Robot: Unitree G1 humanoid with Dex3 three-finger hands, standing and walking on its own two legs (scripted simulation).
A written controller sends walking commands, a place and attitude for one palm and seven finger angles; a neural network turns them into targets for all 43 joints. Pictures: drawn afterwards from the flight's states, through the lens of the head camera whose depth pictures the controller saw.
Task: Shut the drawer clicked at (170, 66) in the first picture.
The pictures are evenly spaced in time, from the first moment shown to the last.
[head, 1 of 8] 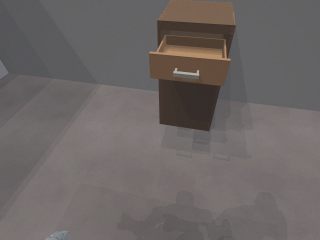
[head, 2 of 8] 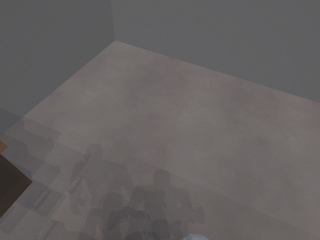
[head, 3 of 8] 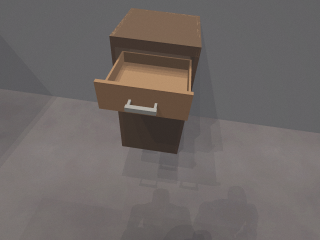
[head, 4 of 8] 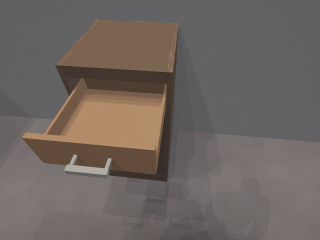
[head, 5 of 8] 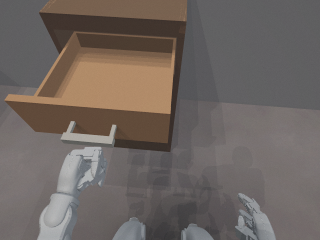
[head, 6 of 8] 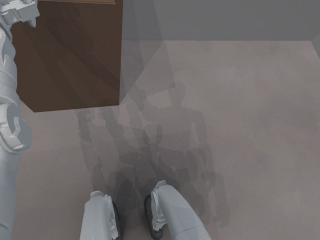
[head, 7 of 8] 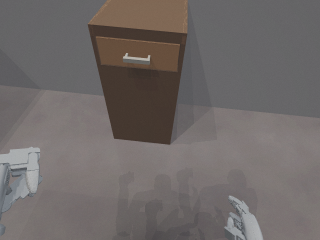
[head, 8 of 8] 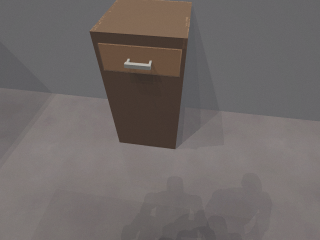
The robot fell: no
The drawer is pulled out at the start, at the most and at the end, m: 0.29 0.29 0.00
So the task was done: yes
